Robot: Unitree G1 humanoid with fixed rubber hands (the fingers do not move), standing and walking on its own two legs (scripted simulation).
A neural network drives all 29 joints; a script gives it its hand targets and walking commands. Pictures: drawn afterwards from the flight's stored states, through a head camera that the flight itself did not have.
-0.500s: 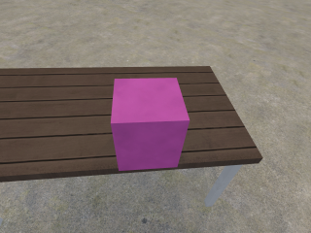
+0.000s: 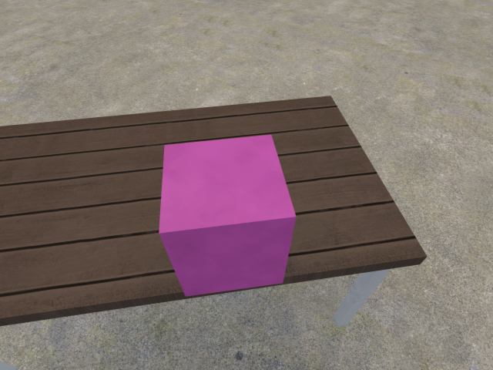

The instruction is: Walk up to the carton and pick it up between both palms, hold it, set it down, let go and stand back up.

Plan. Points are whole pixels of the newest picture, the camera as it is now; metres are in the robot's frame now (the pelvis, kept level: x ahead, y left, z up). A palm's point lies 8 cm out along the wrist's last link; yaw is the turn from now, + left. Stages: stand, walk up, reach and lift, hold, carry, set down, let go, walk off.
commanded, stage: walk up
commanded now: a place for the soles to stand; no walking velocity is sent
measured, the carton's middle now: (227, 218) +0.42 +0.05 -0.04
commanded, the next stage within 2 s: reach and lift in 1.58 s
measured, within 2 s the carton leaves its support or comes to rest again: neither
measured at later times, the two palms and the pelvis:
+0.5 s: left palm out of the picture +0.03 +0.21 -0.14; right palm out of the picture +0.02 -0.24 -0.15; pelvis +0.01 -0.02 +0.00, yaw -1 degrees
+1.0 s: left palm out of the picture +0.02 +0.20 -0.14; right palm out of the picture -0.01 -0.25 -0.14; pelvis +0.01 -0.03 +0.01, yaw -1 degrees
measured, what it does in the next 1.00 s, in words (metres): stands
